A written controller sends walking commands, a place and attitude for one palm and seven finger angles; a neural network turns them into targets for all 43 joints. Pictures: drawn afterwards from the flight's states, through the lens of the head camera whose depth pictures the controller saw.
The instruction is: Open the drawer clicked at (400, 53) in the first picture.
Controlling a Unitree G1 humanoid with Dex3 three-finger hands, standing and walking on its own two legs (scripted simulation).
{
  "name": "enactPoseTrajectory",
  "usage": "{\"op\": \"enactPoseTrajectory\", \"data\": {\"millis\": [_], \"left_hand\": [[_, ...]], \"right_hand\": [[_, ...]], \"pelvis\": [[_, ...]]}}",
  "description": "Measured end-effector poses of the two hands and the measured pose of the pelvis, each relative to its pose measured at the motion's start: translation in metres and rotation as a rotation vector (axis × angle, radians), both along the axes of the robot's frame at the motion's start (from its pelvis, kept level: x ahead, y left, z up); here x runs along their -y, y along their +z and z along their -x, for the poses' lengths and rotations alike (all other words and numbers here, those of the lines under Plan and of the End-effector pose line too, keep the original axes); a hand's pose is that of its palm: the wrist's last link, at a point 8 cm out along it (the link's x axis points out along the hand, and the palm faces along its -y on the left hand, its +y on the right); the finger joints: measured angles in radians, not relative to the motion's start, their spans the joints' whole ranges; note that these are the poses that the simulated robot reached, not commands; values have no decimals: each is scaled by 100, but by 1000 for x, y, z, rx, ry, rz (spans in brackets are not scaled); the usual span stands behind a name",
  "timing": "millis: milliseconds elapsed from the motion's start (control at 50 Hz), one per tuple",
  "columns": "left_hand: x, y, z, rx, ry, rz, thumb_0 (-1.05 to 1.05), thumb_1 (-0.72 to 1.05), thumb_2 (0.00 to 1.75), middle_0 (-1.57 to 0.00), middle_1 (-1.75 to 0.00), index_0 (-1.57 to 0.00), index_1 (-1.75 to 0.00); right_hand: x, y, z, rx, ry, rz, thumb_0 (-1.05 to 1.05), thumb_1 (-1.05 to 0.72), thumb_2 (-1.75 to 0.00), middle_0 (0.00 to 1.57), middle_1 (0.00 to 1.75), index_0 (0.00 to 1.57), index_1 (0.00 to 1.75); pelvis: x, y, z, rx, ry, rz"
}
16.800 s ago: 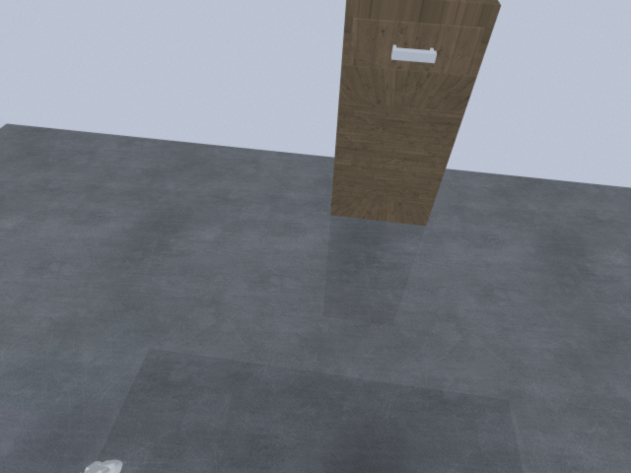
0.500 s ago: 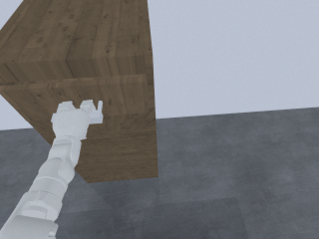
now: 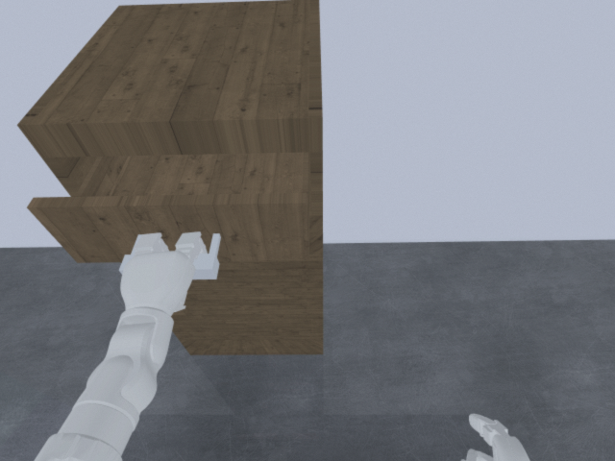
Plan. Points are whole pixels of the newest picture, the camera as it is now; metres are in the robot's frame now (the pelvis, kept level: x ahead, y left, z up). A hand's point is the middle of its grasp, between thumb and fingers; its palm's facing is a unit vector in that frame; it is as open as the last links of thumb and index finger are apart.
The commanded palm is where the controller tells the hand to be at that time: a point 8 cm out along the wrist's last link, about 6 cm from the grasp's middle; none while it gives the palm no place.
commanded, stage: pull the drawer open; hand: left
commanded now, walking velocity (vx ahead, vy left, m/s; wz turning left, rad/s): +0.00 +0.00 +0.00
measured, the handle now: (174, 253) +0.39 +0.23 +0.03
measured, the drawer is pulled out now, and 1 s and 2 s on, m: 0.10 0.22 0.30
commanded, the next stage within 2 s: open the thumb to release the handle in 1.84 s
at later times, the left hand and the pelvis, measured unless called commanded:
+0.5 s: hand (167, 329) +0.28 +0.21 +0.01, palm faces -0.01 -0.10 -1.00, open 6.3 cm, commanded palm +0.25 +0.22 +0.06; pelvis +0.00 -0.01 +0.00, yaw -1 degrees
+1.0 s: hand (156, 375) +0.22 +0.21 +0.01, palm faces +0.01 -0.11 -0.99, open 6.3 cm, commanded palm +0.19 +0.22 +0.06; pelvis -0.01 -0.01 +0.00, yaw +0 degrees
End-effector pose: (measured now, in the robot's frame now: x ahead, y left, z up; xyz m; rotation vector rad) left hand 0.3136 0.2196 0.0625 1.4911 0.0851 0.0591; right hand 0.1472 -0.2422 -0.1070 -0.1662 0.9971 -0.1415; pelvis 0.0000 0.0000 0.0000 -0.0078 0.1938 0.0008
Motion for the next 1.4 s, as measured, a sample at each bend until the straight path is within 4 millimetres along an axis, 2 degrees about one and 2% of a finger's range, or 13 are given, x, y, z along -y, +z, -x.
{"op": "enactPoseTrajectory", "data": {"millis": [360, 600, 880, 1060, 1400], "left_hand": [[3, 0, 34, 3, 18, 7, 2, 64, 80, -25, -135, -37, -130], [4, 0, 64, 5, 22, 25, 3, 64, 79, -24, -135, -37, -130], [7, 0, 105, 16, 33, 33, 4, 62, 80, -25, -135, -38, -130], [7, 1, 117, 10, 39, 37, 4, 62, 79, -25, -135, -39, -130], [10, 1, 153, 9, 47, 40, 4, 62, 79, -25, -135, -39, -131]], "right_hand": [[10, -5, 14, -10, -6, -5, 1, -90, -90, 20, 30, 20, 30], [10, 6, -10, 71, 18, -3, 1, -90, -90, 20, 30, 20, 30], [-6, 13, -41, 156, 99, -24, 1, -90, -90, 20, 30, 20, 30], [-12, 13, -40, 161, 113, -43, 1, -90, -90, 20, 30, 20, 30], [0, 6, -33, 146, 124, -32, 1, -90, -90, 20, 30, 20, 30]], "pelvis": [[8, 0, 4, 18, -8, -9], [10, 1, 3, 30, -16, -13], [12, -2, 6, 44, -7, -15], [14, -3, 8, 50, -12, -17], [17, -8, 9, 41, -13, -18]]}}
